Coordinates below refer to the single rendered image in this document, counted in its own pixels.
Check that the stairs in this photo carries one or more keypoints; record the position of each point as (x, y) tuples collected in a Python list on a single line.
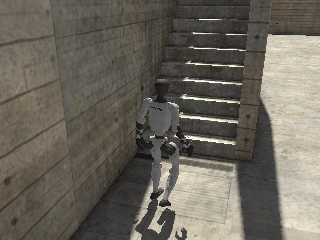
[(204, 64)]

